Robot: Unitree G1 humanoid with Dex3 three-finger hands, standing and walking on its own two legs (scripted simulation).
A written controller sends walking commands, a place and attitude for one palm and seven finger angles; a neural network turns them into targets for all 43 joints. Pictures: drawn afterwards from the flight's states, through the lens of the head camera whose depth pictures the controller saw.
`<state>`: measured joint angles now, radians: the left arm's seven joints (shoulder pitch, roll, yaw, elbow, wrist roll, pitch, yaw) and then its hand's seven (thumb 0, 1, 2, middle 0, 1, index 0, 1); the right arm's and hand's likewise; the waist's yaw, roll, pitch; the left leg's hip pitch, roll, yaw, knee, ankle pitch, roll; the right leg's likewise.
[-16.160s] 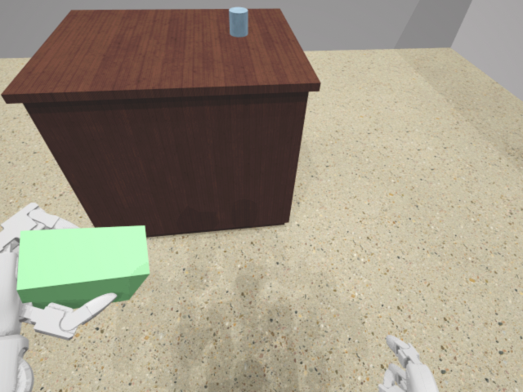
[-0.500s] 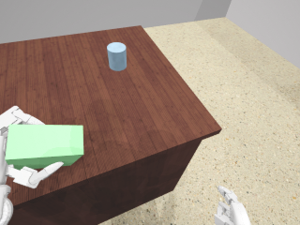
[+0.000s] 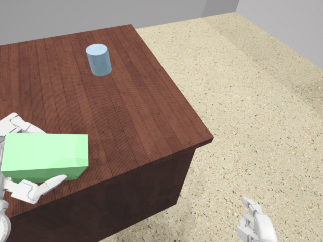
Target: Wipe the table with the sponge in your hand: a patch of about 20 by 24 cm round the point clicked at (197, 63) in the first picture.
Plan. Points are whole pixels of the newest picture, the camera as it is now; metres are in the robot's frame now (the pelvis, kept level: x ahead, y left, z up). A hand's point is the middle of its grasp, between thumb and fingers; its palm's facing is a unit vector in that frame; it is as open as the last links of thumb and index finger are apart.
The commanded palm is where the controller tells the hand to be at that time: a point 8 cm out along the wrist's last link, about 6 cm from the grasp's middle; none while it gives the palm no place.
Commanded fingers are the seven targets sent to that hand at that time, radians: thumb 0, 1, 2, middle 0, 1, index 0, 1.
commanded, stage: shuffle to correct the standing spot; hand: left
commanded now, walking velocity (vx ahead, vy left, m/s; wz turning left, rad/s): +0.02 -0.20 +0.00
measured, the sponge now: (59, 160) +0.23 +0.21 +0.14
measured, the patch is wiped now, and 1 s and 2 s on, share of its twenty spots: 0.00 0.00 0.00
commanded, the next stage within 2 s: none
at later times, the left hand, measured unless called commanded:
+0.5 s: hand (37, 166) +0.21 +0.23 +0.16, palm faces +0.34 -0.86 -0.39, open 10.0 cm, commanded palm +0.15 +0.27 +0.18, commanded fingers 0.00 0.10 1.30 -1.20 -1.60 -1.20 -1.60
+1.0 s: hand (36, 159) +0.22 +0.24 +0.16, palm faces +0.32 -0.86 -0.41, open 10.0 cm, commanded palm +0.16 +0.28 +0.18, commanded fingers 0.00 0.10 1.30 -1.20 -1.60 -1.20 -1.60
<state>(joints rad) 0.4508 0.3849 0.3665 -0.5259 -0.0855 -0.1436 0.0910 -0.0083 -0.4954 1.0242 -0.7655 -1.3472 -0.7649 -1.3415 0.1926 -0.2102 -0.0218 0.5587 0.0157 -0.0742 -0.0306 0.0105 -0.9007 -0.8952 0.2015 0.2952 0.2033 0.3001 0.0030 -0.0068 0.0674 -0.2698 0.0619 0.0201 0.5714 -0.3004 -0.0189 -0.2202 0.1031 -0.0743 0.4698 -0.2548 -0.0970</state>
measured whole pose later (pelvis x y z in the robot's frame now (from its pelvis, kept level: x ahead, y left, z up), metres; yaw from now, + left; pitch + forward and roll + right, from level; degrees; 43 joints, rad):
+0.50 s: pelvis +0.00 -0.01 +0.00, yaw +0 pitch -1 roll -1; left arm 0.49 0.40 0.38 -0.56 -0.10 -0.14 0.09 -0.01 -0.50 1.02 -0.77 -1.35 -0.77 -1.34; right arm 0.21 -0.19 -0.01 0.57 0.02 -0.04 -0.03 0.01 -0.90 -0.90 0.20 0.30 0.20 0.30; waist 0.00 -0.02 0.06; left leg -0.27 0.07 0.01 0.59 -0.31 -0.03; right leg -0.23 0.11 -0.09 0.50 -0.27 -0.11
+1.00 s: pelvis +0.00 +0.00 +0.00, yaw +1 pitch +0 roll -1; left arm 0.49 0.42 0.39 -0.57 -0.10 -0.12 0.10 -0.01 -0.50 1.03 -0.77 -1.34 -0.77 -1.34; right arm 0.20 -0.19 -0.01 0.56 0.02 -0.03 -0.03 0.01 -0.90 -0.90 0.20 0.30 0.20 0.30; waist -0.02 -0.02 0.07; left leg -0.27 0.07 0.01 0.60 -0.32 -0.03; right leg -0.22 0.11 -0.09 0.51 -0.28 -0.10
